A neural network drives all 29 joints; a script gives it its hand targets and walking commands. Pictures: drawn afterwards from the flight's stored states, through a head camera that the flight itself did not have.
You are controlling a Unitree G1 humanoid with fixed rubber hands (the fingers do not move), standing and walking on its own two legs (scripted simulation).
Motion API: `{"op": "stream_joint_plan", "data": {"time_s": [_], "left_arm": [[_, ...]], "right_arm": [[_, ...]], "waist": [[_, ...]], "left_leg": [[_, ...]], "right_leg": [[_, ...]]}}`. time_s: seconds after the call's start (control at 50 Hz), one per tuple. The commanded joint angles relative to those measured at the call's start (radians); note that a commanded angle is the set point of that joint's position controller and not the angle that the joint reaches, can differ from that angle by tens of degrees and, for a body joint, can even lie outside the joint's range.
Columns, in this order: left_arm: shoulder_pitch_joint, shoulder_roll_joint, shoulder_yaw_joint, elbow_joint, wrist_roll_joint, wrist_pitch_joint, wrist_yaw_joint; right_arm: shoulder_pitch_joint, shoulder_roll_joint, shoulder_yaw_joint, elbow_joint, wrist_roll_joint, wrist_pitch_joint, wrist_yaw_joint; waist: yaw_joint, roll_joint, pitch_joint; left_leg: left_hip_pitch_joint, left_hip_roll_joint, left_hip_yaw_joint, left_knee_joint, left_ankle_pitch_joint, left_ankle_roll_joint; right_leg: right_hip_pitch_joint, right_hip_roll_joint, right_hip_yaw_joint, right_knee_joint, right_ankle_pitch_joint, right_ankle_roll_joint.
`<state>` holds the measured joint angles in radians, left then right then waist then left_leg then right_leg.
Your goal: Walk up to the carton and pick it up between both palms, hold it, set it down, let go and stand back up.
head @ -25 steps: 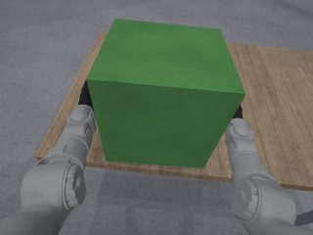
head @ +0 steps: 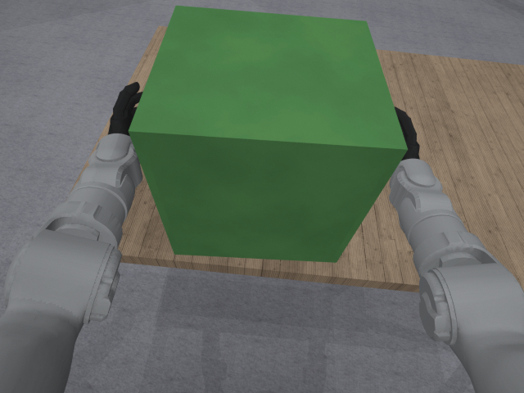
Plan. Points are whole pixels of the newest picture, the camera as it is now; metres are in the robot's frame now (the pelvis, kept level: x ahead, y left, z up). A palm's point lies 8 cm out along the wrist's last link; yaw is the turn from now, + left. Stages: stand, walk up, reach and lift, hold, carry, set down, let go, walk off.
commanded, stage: set down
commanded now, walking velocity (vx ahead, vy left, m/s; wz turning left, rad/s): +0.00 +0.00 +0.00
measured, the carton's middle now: (263, 146) +0.51 -0.01 +0.08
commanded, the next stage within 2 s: none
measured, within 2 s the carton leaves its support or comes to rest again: neither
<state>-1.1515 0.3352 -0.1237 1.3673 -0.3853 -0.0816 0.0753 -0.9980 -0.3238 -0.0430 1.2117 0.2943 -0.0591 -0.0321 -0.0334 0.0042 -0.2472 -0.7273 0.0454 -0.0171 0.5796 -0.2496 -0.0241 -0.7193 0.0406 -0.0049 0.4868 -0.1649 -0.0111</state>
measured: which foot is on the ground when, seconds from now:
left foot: down 0.00-1.00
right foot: down 0.00-1.00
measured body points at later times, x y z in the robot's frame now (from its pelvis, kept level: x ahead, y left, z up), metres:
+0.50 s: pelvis -0.03 -0.02 +0.00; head +0.05 +0.01 +0.44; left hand +0.48 +0.22 +0.18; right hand +0.46 -0.26 +0.18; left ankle -0.01 +0.13 -0.72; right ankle +0.02 -0.11 -0.72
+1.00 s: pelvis -0.02 -0.02 +0.01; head +0.04 +0.01 +0.46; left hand +0.48 +0.21 +0.20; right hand +0.44 -0.26 +0.20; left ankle -0.01 +0.13 -0.72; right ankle +0.02 -0.11 -0.72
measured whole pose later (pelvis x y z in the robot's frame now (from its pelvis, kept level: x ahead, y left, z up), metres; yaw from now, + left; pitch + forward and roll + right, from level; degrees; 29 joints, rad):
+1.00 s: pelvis -0.02 -0.02 +0.01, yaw +1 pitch +15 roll +0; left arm -1.14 0.53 -0.07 0.97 -0.40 0.37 0.01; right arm -0.99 -0.43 -0.02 0.84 0.42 0.32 -0.06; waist -0.08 -0.04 -0.15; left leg -0.53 0.04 -0.03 0.44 -0.17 -0.05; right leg -0.55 0.03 -0.02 0.42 -0.12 -0.04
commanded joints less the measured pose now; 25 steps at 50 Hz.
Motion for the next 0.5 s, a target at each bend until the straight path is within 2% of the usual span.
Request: {"op": "stream_joint_plan", "data": {"time_s": [0.0, 0.04, 0.06, 0.1, 0.2, 0.22, 0.26, 0.3, 0.34, 0.36, 0.38, 0.4, 0.42, 0.44, 0.48], "left_arm": [[-0.623, 0.260, -0.002, -0.250, -0.036, -0.019, -0.014], [-0.626, 0.283, -0.008, -0.251, -0.056, 0.013, -0.026], [-0.618, 0.295, -0.007, -0.298, -0.064, 0.028, -0.029], [-0.633, 0.306, -0.018, -0.285, -0.079, 0.046, -0.036], [-0.692, 0.329, -0.061, -0.297, -0.112, 0.080, -0.041], [-0.702, 0.329, -0.075, -0.285, -0.124, 0.080, -0.043], [-0.726, 0.356, -0.068, -0.357, -0.126, 0.092, -0.041], [-0.744, 0.362, -0.070, -0.322, -0.128, 0.113, -0.041], [-0.761, 0.374, -0.071, -0.310, -0.136, 0.134, -0.043], [-0.774, 0.388, -0.069, -0.329, -0.143, 0.143, -0.042], [-0.771, 0.401, -0.061, -0.392, -0.138, 0.159, -0.039], [-0.771, 0.398, -0.050, -0.369, -0.129, 0.173, -0.040], [-0.767, 0.410, -0.033, -0.421, -0.126, 0.191, -0.040], [-0.774, 0.408, -0.027, -0.411, -0.113, 0.212, -0.041], [-0.776, 0.405, -0.026, -0.358, -0.113, 0.232, -0.047]], "right_arm": [[-0.614, -0.368, 0.014, -0.270, 0.080, -0.029, 0.000], [-0.622, -0.380, 0.033, -0.260, 0.105, 0.004, 0.009], [-0.624, -0.390, 0.046, -0.294, 0.127, 0.012, 0.017], [-0.641, -0.370, 0.071, -0.292, 0.150, 0.037, 0.025], [-0.672, -0.397, 0.071, -0.277, 0.183, 0.077, 0.043], [-0.675, -0.400, 0.068, -0.266, 0.177, 0.085, 0.044], [-0.693, -0.425, 0.063, -0.317, 0.188, 0.096, 0.046], [-0.704, -0.420, 0.054, -0.287, 0.184, 0.121, 0.044], [-0.719, -0.407, 0.059, -0.280, 0.186, 0.146, 0.042], [-0.736, -0.416, 0.055, -0.306, 0.184, 0.155, 0.039], [-0.733, -0.429, 0.053, -0.360, 0.191, 0.161, 0.038], [-0.726, -0.426, 0.038, -0.352, 0.176, 0.176, 0.032], [-0.727, -0.440, 0.029, -0.398, 0.172, 0.186, 0.027], [-0.726, -0.428, 0.022, -0.390, 0.168, 0.204, 0.021], [-0.733, -0.420, -0.007, -0.386, 0.142, 0.229, 0.011]], "waist": [[-0.021, 0.039, -1.055], [-0.019, 0.029, -0.995], [-0.010, 0.022, -1.016], [-0.010, 0.000, -0.976], [-0.024, 0.041, -0.929], [-0.029, 0.040, -0.912], [-0.027, 0.065, -0.964], [-0.036, 0.055, -0.925], [-0.032, 0.050, -0.894], [-0.025, 0.046, -0.918], [-0.024, 0.065, -0.977], [-0.039, 0.061, -0.966], [-0.033, 0.068, -1.004], [-0.036, 0.077, -0.969], [-0.041, 0.064, -0.902]], "left_leg": [[0.418, -0.042, 0.046, 0.060, 0.572, -0.086], [0.383, -0.046, 0.046, 0.032, 0.485, -0.069], [0.381, -0.049, 0.045, 0.026, 0.494, -0.063], [0.339, -0.051, 0.045, 0.008, 0.447, -0.047], [0.361, -0.051, 0.034, 0.002, 0.371, -0.030], [0.346, -0.052, 0.030, 0.003, 0.337, -0.023], [0.348, -0.057, 0.031, 0.000, 0.349, -0.023], [0.333, -0.058, 0.030, -0.006, 0.289, -0.011], [0.293, -0.062, 0.031, -0.018, 0.240, 0.000], [0.283, -0.063, 0.031, -0.023, 0.232, 0.005], [0.308, -0.068, 0.033, -0.017, 0.280, 0.005], [0.298, -0.068, 0.030, -0.020, 0.266, 0.006], [0.314, -0.071, 0.035, -0.022, 0.285, 0.002], [0.313, -0.071, 0.032, -0.035, 0.279, 0.005], [0.297, -0.071, 0.033, -0.060, 0.198, 0.015]], "right_leg": [[0.498, 0.022, -0.051, 0.103, 0.709, 0.057], [0.495, 0.013, -0.044, 0.085, 0.640, 0.056], [0.509, 0.013, -0.041, 0.092, 0.665, 0.059], [0.517, 0.004, -0.038, 0.097, 0.648, 0.064], [0.419, 0.000, -0.040, 0.067, 0.488, 0.052], [0.405, -0.002, -0.036, 0.065, 0.450, 0.051], [0.420, -0.002, -0.032, 0.067, 0.468, 0.048], [0.401, -0.006, -0.034, 0.070, 0.410, 0.047], [0.411, -0.013, -0.026, 0.064, 0.383, 0.049], [0.428, -0.015, -0.024, 0.064, 0.380, 0.051], [0.458, -0.012, -0.013, 0.063, 0.426, 0.057], [0.468, -0.015, -0.018, 0.068, 0.427, 0.053], [0.493, -0.012, -0.016, 0.064, 0.449, 0.055], [0.497, -0.014, -0.016, 0.059, 0.447, 0.055], [0.477, -0.019, -0.017, 0.036, 0.345, 0.054]]}}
